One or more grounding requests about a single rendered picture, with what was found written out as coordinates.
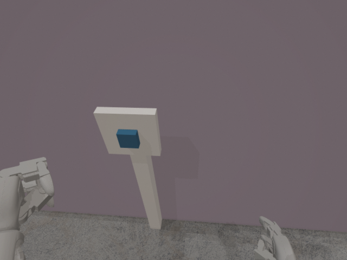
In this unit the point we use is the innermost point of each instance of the robot left forearm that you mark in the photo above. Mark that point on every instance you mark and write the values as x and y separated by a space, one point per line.
10 245

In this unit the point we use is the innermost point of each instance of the panel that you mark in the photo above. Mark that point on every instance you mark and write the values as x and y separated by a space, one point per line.
145 121

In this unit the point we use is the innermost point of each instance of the robot right hand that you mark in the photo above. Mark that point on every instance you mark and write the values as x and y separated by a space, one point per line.
279 247

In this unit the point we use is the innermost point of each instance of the button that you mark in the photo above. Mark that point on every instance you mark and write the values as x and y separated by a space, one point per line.
128 138

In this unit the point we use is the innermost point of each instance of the robot left hand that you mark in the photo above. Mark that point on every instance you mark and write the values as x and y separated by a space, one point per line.
37 183

